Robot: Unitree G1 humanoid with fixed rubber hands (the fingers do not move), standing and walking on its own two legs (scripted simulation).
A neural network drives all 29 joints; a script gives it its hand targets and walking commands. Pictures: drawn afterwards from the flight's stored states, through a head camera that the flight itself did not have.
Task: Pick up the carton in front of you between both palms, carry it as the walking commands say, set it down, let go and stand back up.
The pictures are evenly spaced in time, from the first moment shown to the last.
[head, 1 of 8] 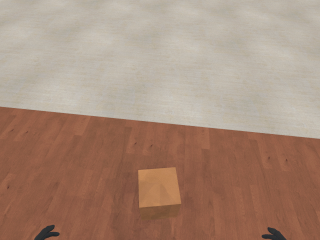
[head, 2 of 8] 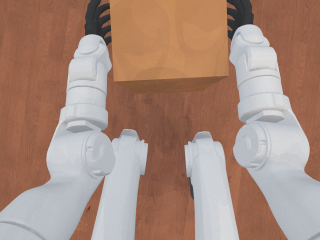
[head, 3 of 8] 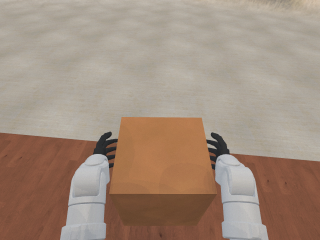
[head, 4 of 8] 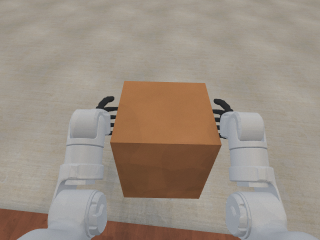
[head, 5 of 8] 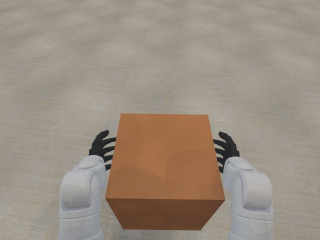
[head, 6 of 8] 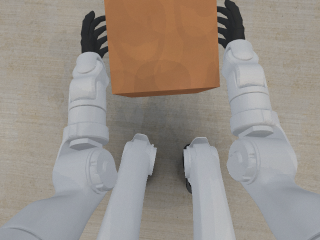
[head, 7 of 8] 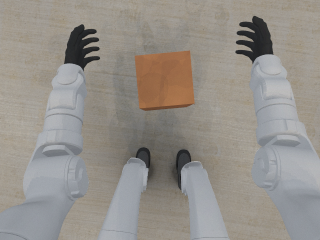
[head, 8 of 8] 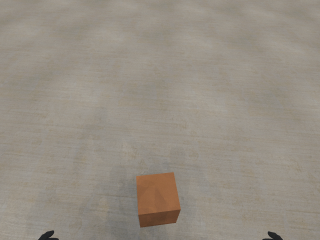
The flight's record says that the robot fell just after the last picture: no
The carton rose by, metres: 0.70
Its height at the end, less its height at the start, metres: -0.09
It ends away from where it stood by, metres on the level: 2.35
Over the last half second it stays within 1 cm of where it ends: yes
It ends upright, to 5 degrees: yes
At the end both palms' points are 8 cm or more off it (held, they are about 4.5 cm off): yes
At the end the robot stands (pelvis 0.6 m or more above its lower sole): yes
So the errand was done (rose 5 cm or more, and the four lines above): yes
